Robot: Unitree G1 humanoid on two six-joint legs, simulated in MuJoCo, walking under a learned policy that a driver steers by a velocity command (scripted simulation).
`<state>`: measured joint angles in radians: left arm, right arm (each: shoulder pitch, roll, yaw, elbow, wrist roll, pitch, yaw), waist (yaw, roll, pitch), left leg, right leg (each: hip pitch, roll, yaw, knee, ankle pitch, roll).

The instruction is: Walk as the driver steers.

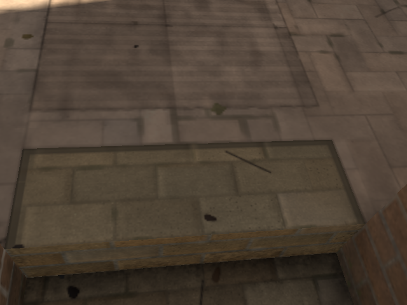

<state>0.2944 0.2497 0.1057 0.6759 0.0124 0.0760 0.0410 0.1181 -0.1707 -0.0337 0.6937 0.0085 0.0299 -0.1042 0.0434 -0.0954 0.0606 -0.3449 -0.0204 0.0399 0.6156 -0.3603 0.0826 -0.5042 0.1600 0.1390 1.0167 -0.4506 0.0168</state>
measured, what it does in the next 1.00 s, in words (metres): steps on the spot: right foot, then left foot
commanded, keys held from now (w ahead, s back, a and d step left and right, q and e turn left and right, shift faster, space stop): e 0.04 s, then w+e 0.02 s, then w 0.94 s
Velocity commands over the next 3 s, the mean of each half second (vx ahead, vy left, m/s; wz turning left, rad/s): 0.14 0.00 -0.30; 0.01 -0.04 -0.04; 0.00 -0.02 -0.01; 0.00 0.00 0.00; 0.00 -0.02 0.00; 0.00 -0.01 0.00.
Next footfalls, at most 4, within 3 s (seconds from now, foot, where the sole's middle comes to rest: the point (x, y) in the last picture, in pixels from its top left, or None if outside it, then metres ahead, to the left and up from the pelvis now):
0.46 right None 0.12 -0.18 -0.76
0.74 left None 0.09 0.03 -0.76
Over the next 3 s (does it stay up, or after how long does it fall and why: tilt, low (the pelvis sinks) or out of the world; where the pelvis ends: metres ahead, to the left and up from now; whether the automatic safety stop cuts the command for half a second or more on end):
stays up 0.06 -0.08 0.02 its command is cut before an obstacle after 0.3 s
